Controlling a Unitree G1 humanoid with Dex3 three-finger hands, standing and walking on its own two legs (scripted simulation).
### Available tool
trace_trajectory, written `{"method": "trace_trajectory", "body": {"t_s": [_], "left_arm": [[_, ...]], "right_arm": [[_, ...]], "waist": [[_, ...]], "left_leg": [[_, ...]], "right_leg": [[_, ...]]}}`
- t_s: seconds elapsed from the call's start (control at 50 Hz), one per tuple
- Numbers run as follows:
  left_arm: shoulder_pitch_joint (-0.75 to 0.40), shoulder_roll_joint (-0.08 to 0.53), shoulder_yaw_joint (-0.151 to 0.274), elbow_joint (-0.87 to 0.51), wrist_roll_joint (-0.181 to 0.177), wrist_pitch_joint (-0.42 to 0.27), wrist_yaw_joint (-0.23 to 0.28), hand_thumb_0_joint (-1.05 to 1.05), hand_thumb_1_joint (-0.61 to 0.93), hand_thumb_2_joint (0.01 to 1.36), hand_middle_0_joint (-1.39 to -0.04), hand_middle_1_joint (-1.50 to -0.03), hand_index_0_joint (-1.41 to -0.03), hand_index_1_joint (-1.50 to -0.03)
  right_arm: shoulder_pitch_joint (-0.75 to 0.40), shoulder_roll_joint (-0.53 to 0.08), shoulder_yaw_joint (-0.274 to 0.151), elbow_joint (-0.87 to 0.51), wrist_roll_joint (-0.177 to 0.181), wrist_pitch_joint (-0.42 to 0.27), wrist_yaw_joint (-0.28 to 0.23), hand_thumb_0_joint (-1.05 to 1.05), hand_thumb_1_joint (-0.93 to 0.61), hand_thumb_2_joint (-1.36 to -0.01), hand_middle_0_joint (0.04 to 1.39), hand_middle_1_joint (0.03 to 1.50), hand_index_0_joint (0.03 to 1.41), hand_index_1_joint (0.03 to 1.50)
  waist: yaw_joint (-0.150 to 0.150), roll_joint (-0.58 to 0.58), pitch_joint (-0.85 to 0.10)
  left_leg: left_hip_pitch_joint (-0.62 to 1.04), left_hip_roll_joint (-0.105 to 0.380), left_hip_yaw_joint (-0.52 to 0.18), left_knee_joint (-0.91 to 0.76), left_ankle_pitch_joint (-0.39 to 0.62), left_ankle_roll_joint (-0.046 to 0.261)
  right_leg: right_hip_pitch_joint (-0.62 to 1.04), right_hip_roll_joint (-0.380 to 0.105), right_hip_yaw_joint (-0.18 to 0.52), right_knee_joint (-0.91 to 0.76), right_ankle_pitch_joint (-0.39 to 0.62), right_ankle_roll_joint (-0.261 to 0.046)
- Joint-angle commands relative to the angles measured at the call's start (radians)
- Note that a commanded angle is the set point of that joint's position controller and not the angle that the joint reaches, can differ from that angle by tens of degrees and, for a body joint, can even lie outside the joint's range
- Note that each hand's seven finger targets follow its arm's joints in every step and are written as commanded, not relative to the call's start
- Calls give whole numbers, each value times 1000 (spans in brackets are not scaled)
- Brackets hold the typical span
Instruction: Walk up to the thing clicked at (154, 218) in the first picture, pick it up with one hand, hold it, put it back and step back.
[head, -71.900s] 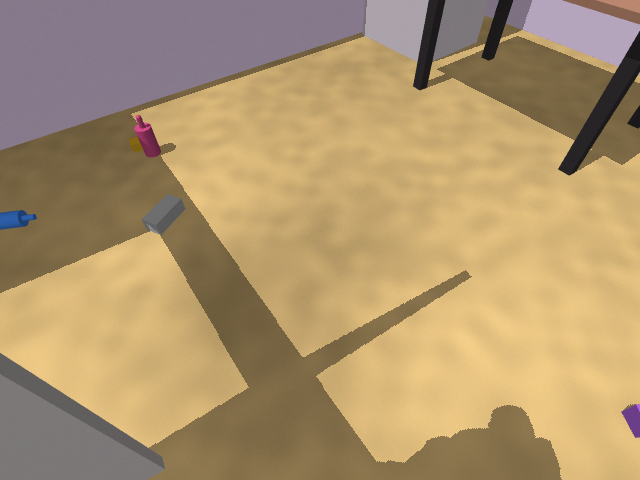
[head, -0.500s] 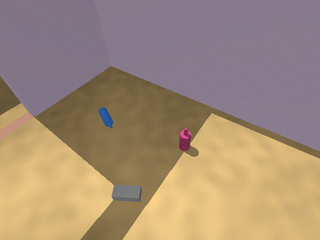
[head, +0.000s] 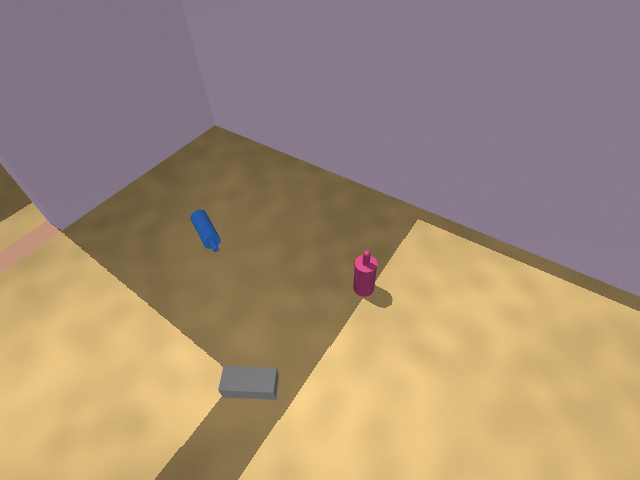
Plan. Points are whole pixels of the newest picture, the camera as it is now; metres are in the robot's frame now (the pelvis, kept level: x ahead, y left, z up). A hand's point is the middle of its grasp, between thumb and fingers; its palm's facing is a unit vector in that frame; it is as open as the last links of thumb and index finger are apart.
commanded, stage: stand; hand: left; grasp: from above
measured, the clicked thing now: (249, 382) +0.49 +0.29 -0.75
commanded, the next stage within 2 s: step back in 1.12 s
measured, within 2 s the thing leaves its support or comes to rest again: neither
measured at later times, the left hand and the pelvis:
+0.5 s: hand out of the picture +0.08 +0.25 -0.16, palm faces +0.02 -0.94 -0.34, open 7.3 cm; pelvis +0.01 +0.00 +0.00, yaw +0 degrees
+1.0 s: hand out of the picture +0.08 +0.25 -0.16, palm faces +0.01 -0.94 -0.34, open 7.3 cm; pelvis +0.01 +0.00 +0.00, yaw -1 degrees
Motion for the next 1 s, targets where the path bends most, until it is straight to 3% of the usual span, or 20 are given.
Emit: {"method": "trace_trajectory", "body": {"t_s": [0.0,0.06,0.16,0.48,0.68,0.78,0.94,0.98], "left_arm": [[-44,209,33,-57,-1,-20,8,0,900,900,-200,-300,-200,-301],[-39,210,33,-52,-2,-19,7,0,900,900,-200,-300,-200,-301],[-47,215,33,-53,-3,-21,5,0,900,900,-200,-300,-200,-301],[-58,224,36,-61,-5,-24,2,0,900,900,-200,-300,-200,-301],[-61,228,34,-63,-4,-24,-1,0,900,900,-200,-300,-200,-300],[-59,228,33,-63,-6,-25,-3,0,900,900,-200,-300,-200,-300],[-50,236,30,-68,-9,-28,-3,0,900,900,-200,-300,-200,-300],[-51,236,29,-69,-8,-29,-2,0,900,900,-200,-300,-200,-300]], "right_arm": [[-32,-191,-37,-53,4,-23,-19,0,-900,-900,200,300,200,300],[-34,-193,-37,-52,6,-25,-18,0,-900,-900,200,300,200,300],[-41,-194,-35,-50,7,-24,-16,0,-900,-900,200,300,200,300],[-51,-206,-36,-51,7,-27,-16,0,-900,-900,200,300,200,300],[-52,-208,-36,-52,8,-25,-10,0,-900,-900,200,300,200,300],[-54,-212,-35,-51,7,-25,-10,0,-900,-900,200,300,200,300],[-47,-211,-32,-52,10,-28,-8,0,-900,-900,200,300,200,300],[-51,-212,-33,-53,10,-26,-6,0,-900,-900,200,300,200,300]], "waist": [[-1,-6,-57],[-2,-16,-65],[0,-23,-60],[-6,-7,-88],[-5,-19,-59],[-5,-9,-56],[-10,-20,-90],[-8,-31,-82]], "left_leg": [[-86,86,-50,-75,131,46],[-66,87,-48,-75,153,45],[-72,90,-48,-84,128,46],[-55,98,-37,-86,192,46],[-82,93,-42,-104,105,46],[-82,93,-41,-101,98,46],[-53,100,-36,-89,169,46],[-53,99,-38,-92,153,45]], "right_leg": [[80,-96,100,-61,80,-26],[78,-94,96,-61,110,-24],[80,-92,98,-68,65,-23],[104,-101,98,-53,178,-31],[82,-92,103,-76,60,-25],[79,-96,108,-75,72,-27],[98,-102,107,-62,168,-28],[88,-98,102,-64,124,-27]]}}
